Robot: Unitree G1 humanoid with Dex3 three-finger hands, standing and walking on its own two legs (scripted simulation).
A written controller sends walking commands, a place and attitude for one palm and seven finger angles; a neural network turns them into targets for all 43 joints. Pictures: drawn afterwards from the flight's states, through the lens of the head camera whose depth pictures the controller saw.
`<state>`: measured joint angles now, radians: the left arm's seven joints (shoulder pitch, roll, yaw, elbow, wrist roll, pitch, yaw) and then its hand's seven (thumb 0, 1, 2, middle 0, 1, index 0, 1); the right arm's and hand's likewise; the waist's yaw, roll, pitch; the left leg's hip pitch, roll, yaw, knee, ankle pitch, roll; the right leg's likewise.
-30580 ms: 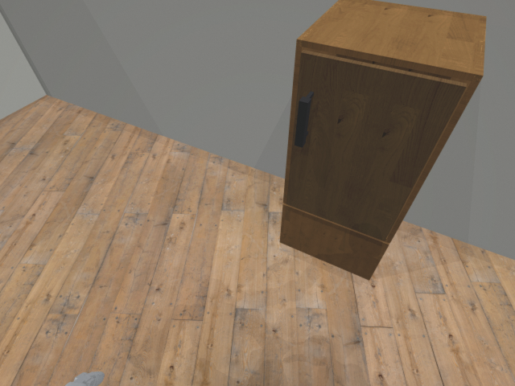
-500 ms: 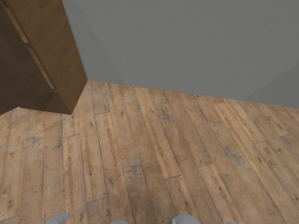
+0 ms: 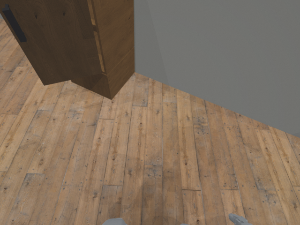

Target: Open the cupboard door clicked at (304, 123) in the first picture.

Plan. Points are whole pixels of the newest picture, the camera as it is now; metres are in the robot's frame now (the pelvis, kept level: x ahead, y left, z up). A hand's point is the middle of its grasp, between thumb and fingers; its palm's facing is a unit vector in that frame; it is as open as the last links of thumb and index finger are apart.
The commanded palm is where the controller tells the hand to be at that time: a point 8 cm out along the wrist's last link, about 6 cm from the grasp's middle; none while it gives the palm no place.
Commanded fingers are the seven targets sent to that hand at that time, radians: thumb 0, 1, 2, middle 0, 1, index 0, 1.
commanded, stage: turn to face it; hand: left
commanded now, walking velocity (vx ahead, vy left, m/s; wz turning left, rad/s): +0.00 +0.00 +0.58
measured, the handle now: (15, 23) +0.88 +0.67 -0.01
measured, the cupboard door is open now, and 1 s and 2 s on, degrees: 48 48 48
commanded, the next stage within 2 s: take the last steps up to it in 0.54 s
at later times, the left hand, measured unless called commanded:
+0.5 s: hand out of the picture +0.03 +0.16 -0.14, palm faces +0.24 -0.94 -0.26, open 7.4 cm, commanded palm none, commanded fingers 0.00 0.90 0.90 -0.20 -0.30 -0.20 -0.30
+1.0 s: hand out of the picture +0.02 +0.19 -0.15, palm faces +0.39 -0.89 -0.23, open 7.4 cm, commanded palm none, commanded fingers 0.00 0.90 0.90 -0.20 -0.30 -0.20 -0.30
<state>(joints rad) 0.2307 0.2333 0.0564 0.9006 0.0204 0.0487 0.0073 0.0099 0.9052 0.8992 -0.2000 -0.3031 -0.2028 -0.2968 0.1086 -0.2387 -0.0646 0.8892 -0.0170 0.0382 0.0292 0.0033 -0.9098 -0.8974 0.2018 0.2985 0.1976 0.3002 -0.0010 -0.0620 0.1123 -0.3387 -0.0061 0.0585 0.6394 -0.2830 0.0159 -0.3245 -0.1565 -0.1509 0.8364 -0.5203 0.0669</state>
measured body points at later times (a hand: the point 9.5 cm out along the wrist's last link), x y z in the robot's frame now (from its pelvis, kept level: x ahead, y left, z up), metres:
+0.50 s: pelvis +0.01 -0.04 +0.02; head +0.05 -0.05 +0.46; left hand +0.02 +0.21 -0.12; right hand +0.14 -0.28 -0.14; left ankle -0.04 +0.08 -0.65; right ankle +0.02 -0.16 -0.72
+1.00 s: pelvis +0.03 -0.02 +0.01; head +0.05 -0.02 +0.46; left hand -0.01 +0.24 -0.13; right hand +0.13 -0.24 -0.15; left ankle -0.03 +0.08 -0.72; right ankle +0.08 -0.13 -0.72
